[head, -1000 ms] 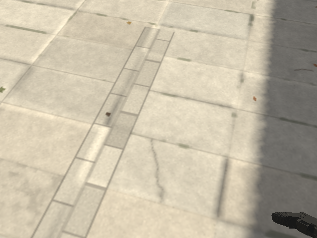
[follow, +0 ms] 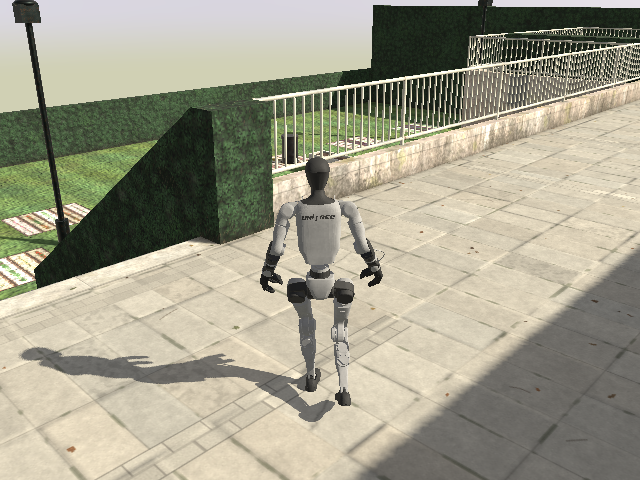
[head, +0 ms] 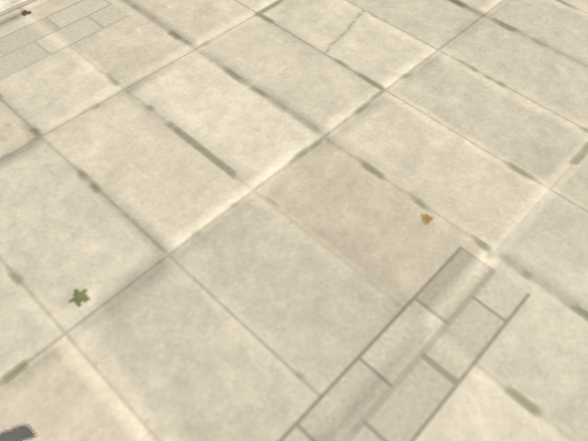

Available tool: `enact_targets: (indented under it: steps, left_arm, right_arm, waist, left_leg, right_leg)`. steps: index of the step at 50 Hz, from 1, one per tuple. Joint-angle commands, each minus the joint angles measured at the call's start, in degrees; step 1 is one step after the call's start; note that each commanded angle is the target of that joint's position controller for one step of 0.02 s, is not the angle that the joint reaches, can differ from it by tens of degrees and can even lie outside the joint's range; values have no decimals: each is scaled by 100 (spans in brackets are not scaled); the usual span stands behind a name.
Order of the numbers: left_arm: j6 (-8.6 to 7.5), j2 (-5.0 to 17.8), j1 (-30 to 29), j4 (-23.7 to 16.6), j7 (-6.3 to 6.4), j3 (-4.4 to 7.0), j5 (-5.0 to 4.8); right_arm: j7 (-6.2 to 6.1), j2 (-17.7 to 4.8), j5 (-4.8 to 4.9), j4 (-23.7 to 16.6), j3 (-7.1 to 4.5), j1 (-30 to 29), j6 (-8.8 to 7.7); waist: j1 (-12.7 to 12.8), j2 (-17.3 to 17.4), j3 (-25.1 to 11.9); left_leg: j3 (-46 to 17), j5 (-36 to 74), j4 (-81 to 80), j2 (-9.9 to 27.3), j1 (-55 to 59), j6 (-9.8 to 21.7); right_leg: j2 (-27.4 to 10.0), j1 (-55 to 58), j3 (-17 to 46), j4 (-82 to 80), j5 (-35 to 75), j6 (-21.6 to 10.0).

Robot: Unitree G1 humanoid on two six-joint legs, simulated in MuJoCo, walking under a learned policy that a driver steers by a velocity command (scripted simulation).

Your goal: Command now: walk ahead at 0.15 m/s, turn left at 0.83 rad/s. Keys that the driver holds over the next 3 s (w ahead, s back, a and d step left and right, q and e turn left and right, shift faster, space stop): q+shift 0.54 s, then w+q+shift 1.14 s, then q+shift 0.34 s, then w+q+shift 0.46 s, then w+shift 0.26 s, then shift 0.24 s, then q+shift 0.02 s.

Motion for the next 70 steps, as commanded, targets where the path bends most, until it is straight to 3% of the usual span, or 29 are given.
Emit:
enact_targets:
  steps: [1,6,16,17,18,19,21,23,28,32,40,42,43,44,45,46,47,48,51,53,56,61,63,64,65,66,67,69,70]
  left_arm:
    - [4,828,210,-533,54,177,80]
    - [84,455,-71,-582,63,133,111]
    - [-21,551,-325,-489,-15,324,-24]
    - [-19,661,-216,-436,0,377,10]
    - [49,1051,-348,-565,38,439,142]
    - [78,1054,-353,-604,22,450,337]
    - [92,546,-768,-750,120,355,188]
    - [171,468,-823,-783,209,306,66]
    - [270,741,-40,-557,222,407,118]
    - [107,1088,260,-436,120,563,-51]
    - [-79,1201,-69,-303,-116,663,-167]
    - [-19,1051,-395,-299,-138,613,-175]
    - [-19,675,-367,-319,-136,498,-57]
    - [-55,169,-730,-588,-167,315,68]
    - [-272,-95,-979,-1179,-180,189,-3]
    - [-491,529,-1404,-1317,-225,270,-240]
    - [-632,697,-1383,-1297,-279,306,-295]
    - [-681,679,-1114,-1113,-296,301,-168]
    - [-637,870,-999,-902,-372,391,0]
    - [-606,615,-1431,-1005,-392,301,15]
    - [-627,225,-2056,-1211,-480,172,-69]
    - [-636,619,-1812,-1240,-414,367,-256]
    - [-549,970,-269,-967,-239,583,-325]
    - [-455,1057,1235,-741,-131,604,-282]
    - [-442,1493,1731,-514,-194,647,-26]
    - [-475,1041,1533,-600,-281,549,15]
    - [-424,644,1107,-627,-207,483,-51]
    - [-321,562,891,-348,-128,462,58]
    - [-347,460,721,-249,-91,420,146]
  right_arm:
    - [-124,-727,172,-652,-217,52,29]
    - [-372,-965,103,-551,-369,99,265]
    - [-476,-827,200,-665,-394,54,563]
    - [-460,-644,244,-649,-336,196,571]
    - [-452,-347,216,-660,-252,576,577]
    - [-406,-767,211,-759,-368,571,500]
    - [-364,-1264,180,-534,-511,623,497]
    - [-399,-947,159,-406,-438,773,608]
    - [-366,-592,218,-785,-266,76,565]
    - [-206,-618,207,-891,-235,-84,449]
    - [-42,-359,223,-560,-153,151,390]
    - [-54,-353,262,-131,-195,981,383]
    - [-103,-687,285,301,-367,1899,353]
    - [-122,-1184,294,473,-501,2800,278]
    - [-44,-1727,268,20,-471,2302,0]
    - [15,-1337,237,-89,-413,2148,-184]
    - [-6,-1092,218,-76,-301,1981,-257]
    - [-33,-925,210,-87,-218,1800,-239]
    - [-247,-658,113,-221,-60,1320,-177]
    - [-397,-681,117,-120,-61,1322,-151]
    - [-496,-706,225,184,-100,1662,-127]
    - [-527,-679,286,494,-173,1790,-102]
    - [-464,-831,71,414,-212,1570,10]
    - [-407,-653,-65,190,-129,1239,8]
    - [-353,494,144,29,152,2403,-85]
    - [-356,52,497,32,179,2223,-110]
    - [-358,-456,523,-26,53,1380,-107]
    - [-299,-507,233,-185,36,537,-126]
    - [-248,-384,248,-229,26,558,-69]
  waist:
    - [102,-328,-1455]
    - [180,154,-1375]
    - [34,966,-1210]
    - [41,573,-1300]
    - [-225,-637,-1499]
    - [-260,-1538,-1302]
    - [-268,-900,-894]
    - [-203,-616,-673]
    - [351,-834,-863]
    - [456,-1014,-931]
    - [41,-797,-495]
    - [-490,-420,-540]
    - [-823,431,-697]
    - [-1153,1723,-358]
    - [-674,2332,-474]
    - [-929,1129,-584]
    - [-690,763,-424]
    - [-482,487,-357]
    - [-149,515,40]
    - [-183,383,179]
    - [-391,559,226]
    - [-161,920,-6]
    - [671,1140,-1148]
    - [1392,1114,-2222]
    - [599,-1807,-3655]
    - [661,-2584,-3526]
    - [835,-1935,-2236]
    - [676,-387,-1074]
    - [410,-455,-806]
  left_leg:
    - [-3218,200,-1471,1750,2295,1150]
    - [-2519,1560,-1293,1082,1362,809]
    - [-3300,-680,-793,641,1338,103]
    - [-2984,-1807,-228,316,1009,-114]
    - [-1995,-3124,971,-287,146,-398]
    - [-1284,-3246,2266,-404,-484,-679]
    - [-939,-2317,3252,258,-652,-990]
    - [-629,-1863,4012,388,-859,-1118]
    - [108,-1550,3266,1053,-1221,-1343]
    - [277,-1642,2701,1382,-1254,-1116]
    - [943,-1833,914,1380,557,-434]
    - [1480,-1389,152,1036,1826,-201]
    - [1460,-1621,-131,627,2944,-4]
    - [-593,-2006,-425,1488,4071,550]
    - [-3879,-2674,-1467,2389,4346,1568]
    - [-4507,-3537,-2247,2936,4497,1778]
    - [-4213,-3452,-2188,2931,4308,1624]
    - [-3637,-3371,-2050,2693,3937,1445]
    - [-2429,-2332,-2283,2015,2764,1102]
    - [-1843,-1400,-2352,1625,2165,928]
    - [-1505,-873,-2453,1412,1476,680]
    - [-1834,756,-1876,1711,2405,326]
    - [-1639,2921,4,1415,2403,48]
    - [-1694,2355,1752,1189,1102,-90]
    - [-1332,-2191,4243,347,-857,-374]
    - [-1142,-2486,5052,635,-1516,-377]
    - [-754,-2030,5170,956,-1915,-362]
    - [-482,-1706,4709,1402,-1545,-305]
    - [-536,-1627,4528,1625,-1194,-283]
  right_leg:
    - [-299,-1761,768,234,417,39]
    - [-101,-879,566,-1785,760,320]
    - [-37,389,747,-4656,1944,135]
    - [-537,1031,894,-5290,2449,-87]
    - [-1868,1755,2067,-5379,2779,-732]
    - [-2603,1325,3111,-5659,2932,-1456]
    - [-2204,996,2192,-5573,2267,-1328]
    - [-1806,944,1417,-5476,2351,-1124]
    - [-1943,1782,672,-5799,2348,-1372]
    - [-2365,2059,841,-6365,-109,-1212]
    - [-2420,1229,-502,-6338,-84,-835]
    - [-2164,594,-1093,-5461,-139,-641]
    - [-1651,12,-1617,-3739,521,-468]
    - [-1227,-2332,-1606,-778,-397,-161]
    - [-276,-4374,-463,531,-640,-18]
    - [-574,-4866,231,640,-78,-113]
    - [-750,-4764,313,343,332,-205]
    - [-894,-4377,319,-33,700,-188]
    - [-845,-3207,240,-1450,1963,61]
    - [-534,-2550,14,-2507,2795,227]
    - [-162,-1347,-214,-3713,3575,191]
    - [-247,-379,126,-4462,3274,4]
    - [-193,1452,-145,-4154,2594,-212]
    - [-878,3743,408,-3418,1876,-407]
    - [-2630,5923,3656,-4381,-922,-1356]
    - [-2838,5614,5154,-5592,-2322,-1343]
    - [-2627,4654,4107,-5703,-1847,-1110]
    - [-2281,2909,2520,-5705,179,-1047]
    - [-2190,2228,2054,-5814,717,-1065]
